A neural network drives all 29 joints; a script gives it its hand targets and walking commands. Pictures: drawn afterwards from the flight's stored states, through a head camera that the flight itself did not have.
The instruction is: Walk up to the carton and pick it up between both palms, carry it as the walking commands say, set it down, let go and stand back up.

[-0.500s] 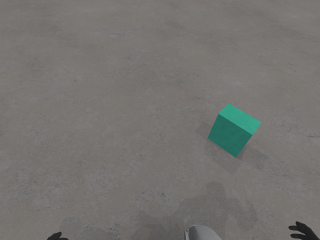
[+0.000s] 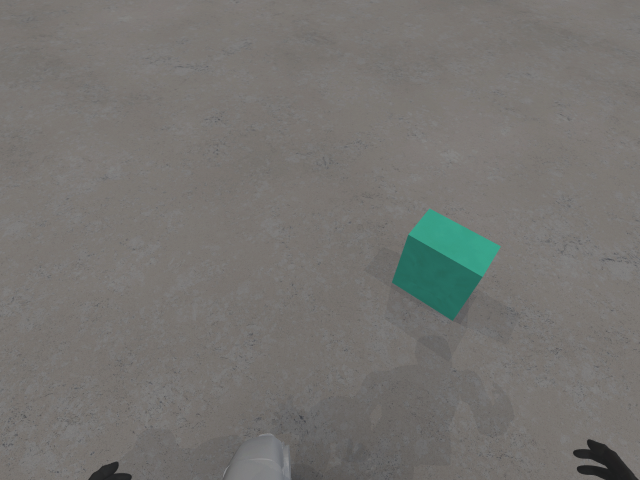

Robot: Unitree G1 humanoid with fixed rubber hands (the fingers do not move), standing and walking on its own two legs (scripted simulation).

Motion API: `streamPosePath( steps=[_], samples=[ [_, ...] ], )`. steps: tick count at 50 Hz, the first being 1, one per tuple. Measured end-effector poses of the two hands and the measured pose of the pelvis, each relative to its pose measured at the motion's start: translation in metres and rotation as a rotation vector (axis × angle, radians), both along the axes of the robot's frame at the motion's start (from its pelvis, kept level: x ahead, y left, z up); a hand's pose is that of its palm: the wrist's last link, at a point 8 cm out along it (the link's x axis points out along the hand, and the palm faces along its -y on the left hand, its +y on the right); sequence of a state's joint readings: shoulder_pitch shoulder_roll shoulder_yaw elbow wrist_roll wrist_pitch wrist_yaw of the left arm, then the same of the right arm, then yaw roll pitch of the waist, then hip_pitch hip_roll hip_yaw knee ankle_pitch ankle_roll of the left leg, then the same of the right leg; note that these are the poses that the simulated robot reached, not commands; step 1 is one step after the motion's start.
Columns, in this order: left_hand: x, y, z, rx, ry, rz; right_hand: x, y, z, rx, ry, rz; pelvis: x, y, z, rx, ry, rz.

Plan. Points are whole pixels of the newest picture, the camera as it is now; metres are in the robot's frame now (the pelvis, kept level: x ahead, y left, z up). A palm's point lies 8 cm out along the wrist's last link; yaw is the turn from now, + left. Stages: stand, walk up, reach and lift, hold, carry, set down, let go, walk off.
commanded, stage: walk up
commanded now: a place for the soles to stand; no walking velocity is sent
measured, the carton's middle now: (441, 266) +0.82 -0.37 -0.62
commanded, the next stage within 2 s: none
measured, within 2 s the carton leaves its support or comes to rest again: neither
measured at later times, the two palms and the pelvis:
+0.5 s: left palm (99, 443) +0.16 +0.33 -0.13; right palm (605, 426) +0.19 -0.31 -0.03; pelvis +0.10 +0.03 +0.00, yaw -1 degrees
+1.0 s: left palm (196, 373) +0.25 +0.21 -0.10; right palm out of the picture +0.20 -0.44 -0.07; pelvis +0.16 -0.10 +0.00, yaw -7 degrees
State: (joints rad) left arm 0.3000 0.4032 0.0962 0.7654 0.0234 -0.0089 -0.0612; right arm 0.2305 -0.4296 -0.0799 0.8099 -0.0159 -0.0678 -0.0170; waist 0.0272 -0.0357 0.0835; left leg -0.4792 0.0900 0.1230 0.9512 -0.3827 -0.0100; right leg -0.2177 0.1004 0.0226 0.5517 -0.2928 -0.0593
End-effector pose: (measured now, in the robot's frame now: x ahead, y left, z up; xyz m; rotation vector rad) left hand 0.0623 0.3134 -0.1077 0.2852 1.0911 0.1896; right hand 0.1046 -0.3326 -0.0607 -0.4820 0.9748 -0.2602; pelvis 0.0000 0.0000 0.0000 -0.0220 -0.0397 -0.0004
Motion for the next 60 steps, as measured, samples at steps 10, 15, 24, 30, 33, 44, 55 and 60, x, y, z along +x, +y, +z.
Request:
streamPosePath(
  steps=[10,15,24,30,33,44,55,60],
  samples=[
    [0.056,0.025,-0.017,-0.054,-0.032,-0.024,0.040,0.029,0.016,-0.065,-0.037,-0.007,0.044,0.033,-0.004,-0.051,0.002,-0.014],
    [0.073,0.028,-0.019,-0.097,-0.020,-0.024,0.059,0.034,0.031,-0.088,-0.062,-0.007,0.065,0.040,0.001,-0.063,-0.014,-0.016],
    [0.097,0.018,-0.021,-0.098,0.009,-0.013,0.085,0.023,0.031,-0.085,-0.062,-0.009,0.094,0.029,0.002,-0.049,-0.016,-0.016],
    [0.112,-0.001,-0.014,-0.063,0.022,-0.022,0.088,0.000,0.014,-0.052,-0.037,-0.025,0.108,0.006,-0.001,-0.013,-0.008,-0.027],
    [0.122,-0.015,-0.009,-0.038,0.027,-0.031,0.091,-0.016,0.002,-0.026,-0.031,-0.036,0.114,-0.010,-0.004,0.012,0.001,-0.037],
    [0.167,-0.082,0.006,0.040,0.008,-0.078,0.098,-0.088,-0.021,0.031,-0.003,-0.106,0.140,-0.081,-0.007,0.058,0.011,-0.098],
    [0.214,-0.104,0.002,0.005,-0.008,-0.110,0.117,-0.110,0.002,-0.016,0.023,-0.153,0.175,-0.096,0.002,0.010,-0.006,-0.129],
    [0.238,-0.095,-0.007,-0.022,-0.016,-0.107,0.145,-0.099,0.011,-0.043,0.006,-0.147,0.198,-0.084,0.000,-0.015,0.016,-0.129]
  ],
)
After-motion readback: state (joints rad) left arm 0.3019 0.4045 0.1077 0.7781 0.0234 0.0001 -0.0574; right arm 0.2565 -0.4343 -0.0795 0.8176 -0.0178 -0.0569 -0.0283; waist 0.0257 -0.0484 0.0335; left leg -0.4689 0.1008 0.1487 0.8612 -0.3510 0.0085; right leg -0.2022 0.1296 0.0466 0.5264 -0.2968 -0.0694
